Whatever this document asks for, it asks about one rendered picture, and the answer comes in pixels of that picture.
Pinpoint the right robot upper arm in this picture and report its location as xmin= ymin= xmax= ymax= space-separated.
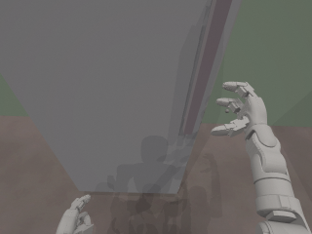
xmin=254 ymin=220 xmax=310 ymax=234

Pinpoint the left robot hand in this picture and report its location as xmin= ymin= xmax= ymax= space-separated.
xmin=56 ymin=194 xmax=94 ymax=234

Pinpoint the right robot hand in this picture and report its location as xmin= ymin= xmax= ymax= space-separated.
xmin=211 ymin=81 xmax=267 ymax=137

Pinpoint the fridge door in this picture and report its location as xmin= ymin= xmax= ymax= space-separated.
xmin=0 ymin=0 xmax=241 ymax=194

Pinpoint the robot right forearm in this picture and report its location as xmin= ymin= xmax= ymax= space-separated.
xmin=244 ymin=124 xmax=312 ymax=234

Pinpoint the handle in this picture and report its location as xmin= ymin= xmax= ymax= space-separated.
xmin=182 ymin=0 xmax=232 ymax=135

